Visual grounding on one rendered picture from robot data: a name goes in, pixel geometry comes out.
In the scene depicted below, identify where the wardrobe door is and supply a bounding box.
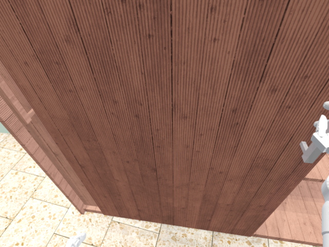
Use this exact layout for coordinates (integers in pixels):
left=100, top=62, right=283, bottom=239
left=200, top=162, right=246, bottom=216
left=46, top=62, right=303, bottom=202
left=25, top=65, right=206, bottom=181
left=0, top=61, right=97, bottom=206
left=0, top=0, right=329, bottom=237

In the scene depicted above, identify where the right robot hand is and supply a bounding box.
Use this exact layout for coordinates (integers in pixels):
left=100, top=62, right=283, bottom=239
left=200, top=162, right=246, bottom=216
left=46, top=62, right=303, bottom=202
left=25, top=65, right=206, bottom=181
left=311, top=101, right=329, bottom=154

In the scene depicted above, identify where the left robot hand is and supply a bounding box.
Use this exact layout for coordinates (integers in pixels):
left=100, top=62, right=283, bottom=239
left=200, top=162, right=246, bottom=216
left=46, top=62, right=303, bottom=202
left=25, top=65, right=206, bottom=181
left=65, top=232, right=86, bottom=247

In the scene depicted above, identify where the handle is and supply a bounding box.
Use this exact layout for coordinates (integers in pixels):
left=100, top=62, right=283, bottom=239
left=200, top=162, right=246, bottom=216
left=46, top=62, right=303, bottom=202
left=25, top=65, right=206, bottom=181
left=300, top=121, right=329, bottom=163
left=0, top=76, right=31, bottom=124

